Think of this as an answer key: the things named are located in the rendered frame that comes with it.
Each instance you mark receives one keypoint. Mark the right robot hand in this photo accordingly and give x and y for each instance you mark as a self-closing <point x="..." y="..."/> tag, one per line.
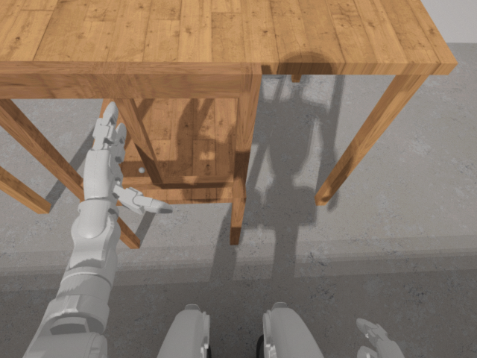
<point x="378" y="337"/>

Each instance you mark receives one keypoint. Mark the right robot shin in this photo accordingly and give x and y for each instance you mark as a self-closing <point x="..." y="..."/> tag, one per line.
<point x="267" y="353"/>

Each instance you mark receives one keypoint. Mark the chair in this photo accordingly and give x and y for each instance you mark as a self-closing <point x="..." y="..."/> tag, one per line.
<point x="189" y="125"/>

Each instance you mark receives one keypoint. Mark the robot left upper arm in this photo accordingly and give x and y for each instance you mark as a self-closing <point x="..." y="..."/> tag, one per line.
<point x="73" y="345"/>

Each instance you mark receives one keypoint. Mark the table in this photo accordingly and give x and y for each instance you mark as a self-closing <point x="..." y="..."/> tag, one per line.
<point x="288" y="37"/>

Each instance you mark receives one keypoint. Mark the left robot hand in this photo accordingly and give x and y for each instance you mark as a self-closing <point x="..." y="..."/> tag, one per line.
<point x="102" y="167"/>

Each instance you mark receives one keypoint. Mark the left robot thigh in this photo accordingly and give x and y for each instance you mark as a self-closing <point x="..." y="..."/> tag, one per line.
<point x="187" y="336"/>

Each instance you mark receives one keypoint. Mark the robot left forearm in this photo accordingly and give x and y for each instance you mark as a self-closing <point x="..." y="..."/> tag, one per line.
<point x="81" y="302"/>

